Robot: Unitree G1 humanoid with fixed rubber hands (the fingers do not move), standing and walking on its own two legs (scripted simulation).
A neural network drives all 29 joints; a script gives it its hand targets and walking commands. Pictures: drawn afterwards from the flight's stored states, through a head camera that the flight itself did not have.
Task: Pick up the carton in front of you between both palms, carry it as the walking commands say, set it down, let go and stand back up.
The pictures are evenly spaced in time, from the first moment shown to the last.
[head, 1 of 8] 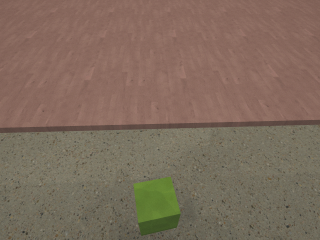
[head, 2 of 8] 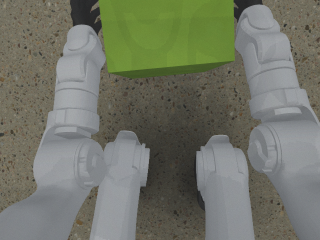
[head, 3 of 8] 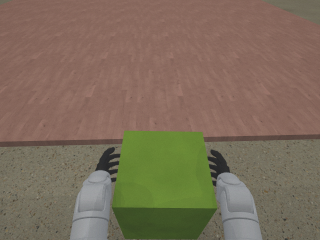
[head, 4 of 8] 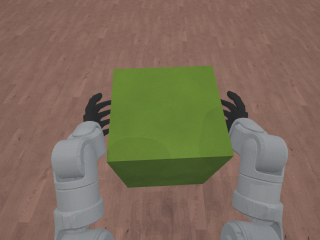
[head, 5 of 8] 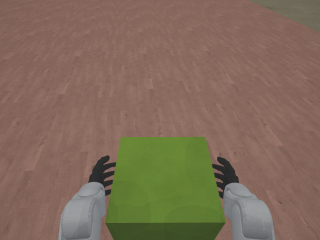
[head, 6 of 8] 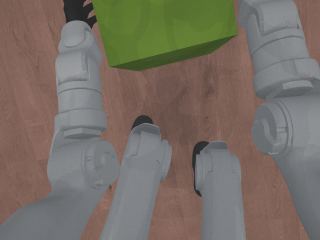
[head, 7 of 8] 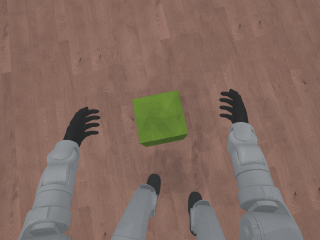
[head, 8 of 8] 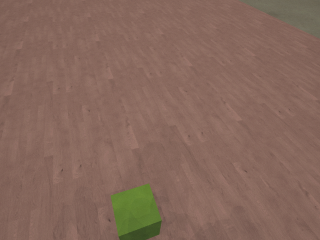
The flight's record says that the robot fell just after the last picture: no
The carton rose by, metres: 0.78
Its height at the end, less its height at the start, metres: +0.06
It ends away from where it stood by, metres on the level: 2.80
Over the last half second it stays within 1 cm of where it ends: yes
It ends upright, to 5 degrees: yes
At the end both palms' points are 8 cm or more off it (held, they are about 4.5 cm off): yes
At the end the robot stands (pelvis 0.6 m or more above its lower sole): yes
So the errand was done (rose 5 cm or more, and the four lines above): yes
